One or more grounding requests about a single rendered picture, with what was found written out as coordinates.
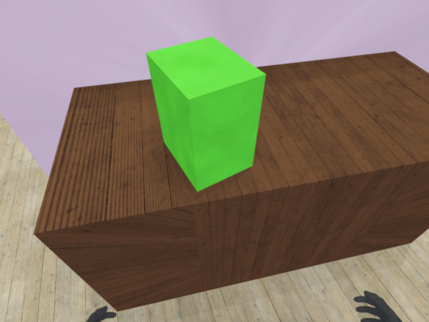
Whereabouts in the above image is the pedestal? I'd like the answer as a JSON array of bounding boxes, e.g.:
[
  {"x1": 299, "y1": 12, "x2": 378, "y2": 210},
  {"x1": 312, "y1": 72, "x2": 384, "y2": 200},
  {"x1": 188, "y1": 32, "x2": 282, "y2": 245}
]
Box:
[{"x1": 34, "y1": 51, "x2": 429, "y2": 312}]

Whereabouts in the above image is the robot right hand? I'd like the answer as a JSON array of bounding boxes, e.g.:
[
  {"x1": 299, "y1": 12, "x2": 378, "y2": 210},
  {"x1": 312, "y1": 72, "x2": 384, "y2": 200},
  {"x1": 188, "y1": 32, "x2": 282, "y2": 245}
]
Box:
[{"x1": 354, "y1": 290, "x2": 402, "y2": 322}]

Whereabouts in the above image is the robot left hand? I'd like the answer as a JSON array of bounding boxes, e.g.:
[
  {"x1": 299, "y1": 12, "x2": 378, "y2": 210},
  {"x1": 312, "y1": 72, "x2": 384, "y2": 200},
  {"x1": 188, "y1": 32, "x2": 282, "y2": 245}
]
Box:
[{"x1": 86, "y1": 306, "x2": 117, "y2": 322}]

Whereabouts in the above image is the carton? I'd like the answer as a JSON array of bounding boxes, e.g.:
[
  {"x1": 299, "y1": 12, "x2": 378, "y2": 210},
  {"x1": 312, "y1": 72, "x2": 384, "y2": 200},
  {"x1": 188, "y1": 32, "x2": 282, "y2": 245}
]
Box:
[{"x1": 146, "y1": 37, "x2": 266, "y2": 192}]

